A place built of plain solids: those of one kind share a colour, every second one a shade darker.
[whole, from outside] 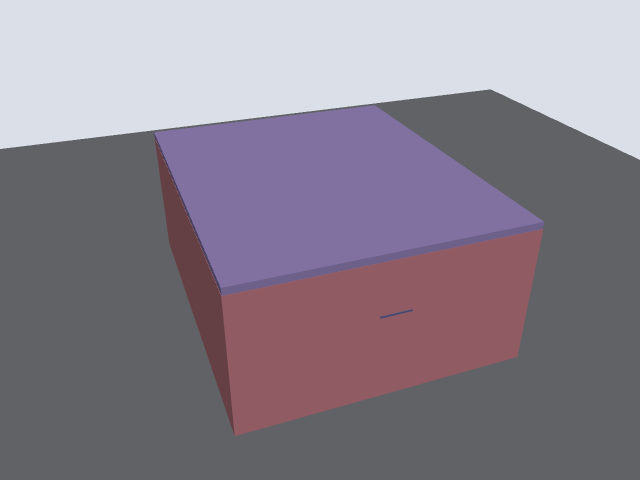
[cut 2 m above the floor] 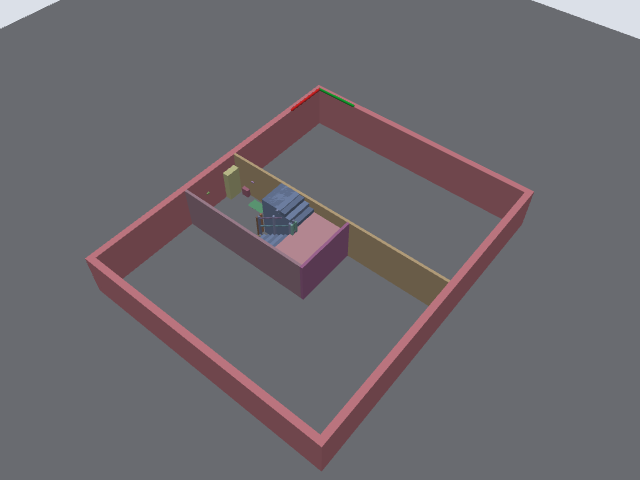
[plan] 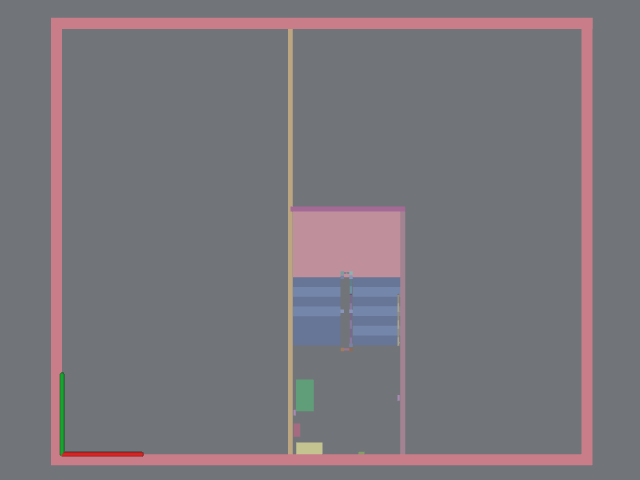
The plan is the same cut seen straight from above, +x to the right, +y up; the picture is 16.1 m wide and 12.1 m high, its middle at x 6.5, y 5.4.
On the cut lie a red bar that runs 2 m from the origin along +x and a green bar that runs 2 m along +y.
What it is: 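A small block of dwellings, 13.1 m wide and 10.7 m deep inside, its common dog-leg stair of 16 risers of 178 mm a storey on goings of 245 mm, 1.20 m wide flights and a well of 0.31 m; the dwelling on the first floor; a hall, a living room, a bedroom, a kitchen, the bathroom shut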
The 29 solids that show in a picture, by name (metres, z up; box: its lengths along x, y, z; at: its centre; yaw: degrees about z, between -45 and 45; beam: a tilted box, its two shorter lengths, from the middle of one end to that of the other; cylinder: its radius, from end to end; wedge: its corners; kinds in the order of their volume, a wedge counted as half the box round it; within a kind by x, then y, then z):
{
 "wall_1": {"box": [0.28, 11.28, 5.75], "at": [-0.14, 5.36, 2.82]},
 "wall_2": {"box": [13.66, 0.28, 5.75], "at": [6.55, -0.14, 2.82]},
 "wall_3": {"box": [13.66, 0.28, 5.75], "at": [6.55, 10.86, 2.82]},
 "wall_4": {"box": [0.28, 11.28, 5.75], "at": [13.23, 5.36, 2.82]},
 "roof_slab_1": {"box": [13.64, 11.26, 0.44], "at": [6.55, 5.36, 5.76]},
 "piece_1": {"box": [1.2, 0.25, 2.72], "at": [6.42, 2.86, 1.31]},
 "piece_2": {"box": [1.2, 0.48, 2.54], "at": [6.42, 2.99, 1.22]},
 "piece_3": {"box": [1.2, 0.74, 2.36], "at": [6.42, 3.11, 1.13]},
 "piece_4": {"box": [1.2, 0.74, 2.19], "at": [6.42, 3.36, 1.04]},
 "piece_5": {"box": [1.2, 0.74, 2.01], "at": [6.42, 3.6, 0.95]},
 "piece_6": {"box": [1.2, 0.74, 1.83], "at": [6.42, 3.85, 0.86]},
 "piece_7": {"box": [1.2, 0.74, 1.65], "at": [6.42, 4.09, 0.78]},
 "piece_8": {"box": [1.2, 0.74, 0.41], "at": [7.92, 3.36, 0.15]},
 "piece_9": {"box": [1.2, 0.74, 0.76], "at": [7.92, 3.85, 0.33]},
 "piece_10": {"box": [1.2, 0.74, 1.12], "at": [7.92, 4.34, 0.51]},
 "piece_11": {"box": [1.2, 0.74, 0.23], "at": [7.93, 3.12, 0.06]},
 "piece_12": {"box": [1.2, 0.74, 0.58], "at": [7.93, 3.61, 0.24]},
 "piece_13": {"box": [1.2, 0.74, 0.94], "at": [7.93, 4.1, 0.42]},
 "piece_14": {"box": [1.2, 0.55, 1.3], "at": [7.93, 4.49, 0.6]},
 "half_1": {"box": [2.71, 1.66, 1.47], "at": [7.17, 5.29, 0.69]},
 "core_wall_1": {"box": [0.12, 6.12, 5.59], "at": [8.59, 3.06, 2.74]},
 "core_wall_low_1": {"box": [0.12, 10.72, 2.74], "at": [5.76, 5.36, 1.32]},
 "core_wall_back_1": {"box": [2.89, 0.12, 5.59], "at": [7.2, 6.18, 2.74]},
 "hung_more_letter_boxes_1": {"box": [0.66, 0.3, 1.5], "at": [6.23, 0.15, 0.7]},
 "desk_1": {"box": [0.6, 1.2, 0.07], "at": [0.0, 5.21, 3.54]},
 "parcel_1": {"box": [0.17, 0.34, 0.44], "at": [5.92, 0.61, 0.17]},
 "guard_post_1": {"box": [0.09, 0.09, 1.26], "at": [7.28, 2.74, 0.58]},
 "guard_post_2": {"box": [0.09, 0.09, 1.27], "at": [7.28, 3.6, 1.2]},
 "laid_doormat_1": {"box": [0.45, 0.8, 0.05], "at": [6.12, 1.48, -0.02]}
}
